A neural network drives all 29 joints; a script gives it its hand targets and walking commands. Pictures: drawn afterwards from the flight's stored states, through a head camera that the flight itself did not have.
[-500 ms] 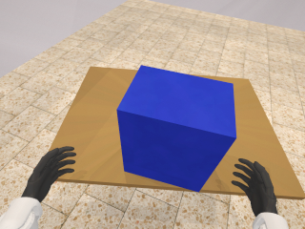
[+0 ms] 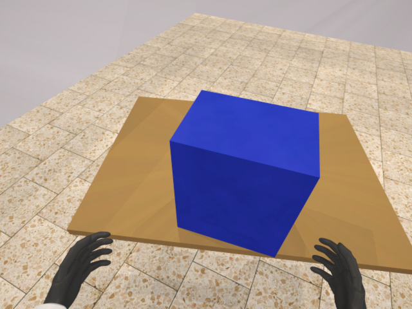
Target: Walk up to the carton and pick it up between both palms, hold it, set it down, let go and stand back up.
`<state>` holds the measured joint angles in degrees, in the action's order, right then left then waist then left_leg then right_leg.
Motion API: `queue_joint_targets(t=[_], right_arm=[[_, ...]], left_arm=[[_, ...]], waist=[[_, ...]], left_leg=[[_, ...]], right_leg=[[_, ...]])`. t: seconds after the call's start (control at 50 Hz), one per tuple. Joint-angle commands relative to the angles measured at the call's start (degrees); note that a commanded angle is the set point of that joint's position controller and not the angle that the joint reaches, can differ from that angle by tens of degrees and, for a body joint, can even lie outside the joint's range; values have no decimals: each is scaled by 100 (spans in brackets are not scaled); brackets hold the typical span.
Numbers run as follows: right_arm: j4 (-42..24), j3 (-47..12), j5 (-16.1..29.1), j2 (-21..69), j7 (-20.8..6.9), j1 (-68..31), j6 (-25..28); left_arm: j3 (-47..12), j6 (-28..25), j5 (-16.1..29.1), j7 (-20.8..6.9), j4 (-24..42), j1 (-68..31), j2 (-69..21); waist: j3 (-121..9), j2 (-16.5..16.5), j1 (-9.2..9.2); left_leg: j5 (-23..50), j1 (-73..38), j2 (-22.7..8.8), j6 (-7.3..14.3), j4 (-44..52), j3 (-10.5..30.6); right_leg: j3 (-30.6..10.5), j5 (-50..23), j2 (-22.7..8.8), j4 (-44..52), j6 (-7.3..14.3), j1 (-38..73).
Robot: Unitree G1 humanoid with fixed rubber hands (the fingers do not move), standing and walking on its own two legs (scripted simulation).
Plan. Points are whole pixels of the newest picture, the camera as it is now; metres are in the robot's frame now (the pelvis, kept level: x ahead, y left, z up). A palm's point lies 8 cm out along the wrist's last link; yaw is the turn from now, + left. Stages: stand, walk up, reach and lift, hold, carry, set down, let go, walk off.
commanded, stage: set down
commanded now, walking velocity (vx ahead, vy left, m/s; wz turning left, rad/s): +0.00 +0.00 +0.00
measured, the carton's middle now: (239, 176) +0.37 -0.06 +0.06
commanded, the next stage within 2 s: let go in 1.26 s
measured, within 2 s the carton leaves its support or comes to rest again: neither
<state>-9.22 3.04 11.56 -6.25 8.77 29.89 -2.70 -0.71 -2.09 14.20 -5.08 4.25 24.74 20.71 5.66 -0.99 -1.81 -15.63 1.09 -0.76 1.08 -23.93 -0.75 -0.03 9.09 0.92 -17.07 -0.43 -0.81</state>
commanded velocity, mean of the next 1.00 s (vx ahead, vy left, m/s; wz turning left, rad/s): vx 0.00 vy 0.00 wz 0.00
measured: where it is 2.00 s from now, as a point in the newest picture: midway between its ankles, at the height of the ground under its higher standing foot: outside the picture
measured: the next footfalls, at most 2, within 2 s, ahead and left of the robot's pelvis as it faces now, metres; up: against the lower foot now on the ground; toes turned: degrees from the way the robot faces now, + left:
none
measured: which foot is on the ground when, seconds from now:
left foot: down 0.00-1.00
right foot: down 0.00-1.00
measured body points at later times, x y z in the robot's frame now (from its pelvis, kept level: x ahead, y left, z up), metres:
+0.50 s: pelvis -0.02 -0.04 +0.00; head -0.03 -0.05 +0.45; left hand +0.18 +0.20 -0.02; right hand +0.18 -0.24 -0.03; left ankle -0.02 +0.10 -0.75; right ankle +0.01 -0.13 -0.75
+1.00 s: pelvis -0.01 -0.05 +0.00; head -0.01 -0.05 +0.45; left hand +0.17 +0.19 -0.07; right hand +0.17 -0.26 -0.08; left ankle -0.02 +0.10 -0.75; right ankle +0.01 -0.13 -0.75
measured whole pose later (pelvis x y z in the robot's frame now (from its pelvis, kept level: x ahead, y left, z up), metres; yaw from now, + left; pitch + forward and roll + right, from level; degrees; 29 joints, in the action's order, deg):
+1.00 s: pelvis -0.01 -0.05 +0.00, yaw +1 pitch -6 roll +1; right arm 33.9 0.8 -0.7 -7.9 2.5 11.7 7.9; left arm 0.9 6.8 2.2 -1.8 -27.9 9.7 13.5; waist 5.7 1.0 -0.4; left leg -13.8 2.7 -2.2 -2.7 -22.7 0.1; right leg 1.5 12.7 2.0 -25.3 2.9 -6.4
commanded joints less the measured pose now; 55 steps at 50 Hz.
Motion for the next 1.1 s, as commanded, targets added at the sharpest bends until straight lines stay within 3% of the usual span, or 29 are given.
queue_joint_targets(t=[0.0,0.08,0.18,0.22,0.28,0.36,0.46,0.52,0.58,0.64,0.72,0.78,0.8,1.08], right_arm=[[-394,208,-148,-448,-12,-335,-53],[-111,173,-274,-482,-66,-750,-210],[499,59,-371,-587,-185,-1116,-347],[212,68,-410,-440,-150,-1211,-168],[655,-98,-463,-353,-209,-1317,-5],[1198,-259,-586,-303,-151,-1366,87],[1390,-298,-660,-264,-146,-1444,481],[2083,-347,-764,-301,-205,-1461,567],[2113,-318,-848,-235,-171,-1539,728],[2527,-252,-966,-287,-258,-1699,822],[2747,-209,-1076,-268,-368,-1819,969],[3220,-177,-1119,-380,-468,-1923,1006],[3461,-139,-1180,-472,-514,-2004,1003],[4402,-52,-1296,-839,-801,-2231,1445]], left_arm=[[126,-96,53,24,302,-640,592],[116,99,-27,53,-164,-938,529],[149,389,-353,69,-715,-1300,278],[185,271,-224,78,-503,-1454,484],[240,239,-374,123,-869,-1563,435],[306,348,-498,15,-1431,-1614,359],[295,340,-612,33,-1467,-1654,309],[342,502,-840,52,-1893,-1633,161],[423,551,-803,42,-1815,-1750,277],[443,583,-898,142,-1923,-1855,220],[441,572,-945,219,-2056,-1921,206],[416,685,-1112,293,-2276,-1950,81],[387,767,-1174,309,-2513,-1920,-22],[395,817,-1420,435,-2865,-1758,-234]], waist=[[191,-350,108],[238,-233,98],[249,-298,49],[-49,-159,56],[-199,-158,-31],[-183,59,50],[-387,98,49],[-169,42,90],[-215,231,114],[-181,89,83],[-268,185,123],[-200,-4,133],[-158,-7,150],[-475,148,131]], left_leg=[[626,1377,-381,-331,911,402],[144,1742,-393,-193,1016,312],[101,1738,-359,-206,987,203],[146,1695,-284,-135,873,62],[337,1461,-193,-175,739,-11],[448,1135,-87,-158,596,-131],[750,951,-1,-207,483,-197],[725,850,31,-253,482,-231],[692,722,82,-203,433,-312],[658,689,57,-225,483,-335],[640,657,59,-171,467,-396],[659,652,51,-196,509,-384],[663,642,41,-199,529,-389],[1306,171,74,-216,404,-383]], right_leg=[[-417,55,-132,103,424,360],[-408,261,-141,27,385,474],[-331,603,-116,16,377,286],[-377,548,-187,-24,320,262],[-342,603,-218,-41,285,57],[-334,680,-297,64,200,-181],[-288,374,-303,-10,108,-267],[-240,459,-308,37,82,-353],[-250,350,-365,61,-5,-424],[-163,468,-316,27,2,-500],[-180,503,-329,12,-16,-494],[-129,530,-302,-16,20,-507],[-83,485,-258,-17,44,-527],[13,-705,-163,-83,47,-496]])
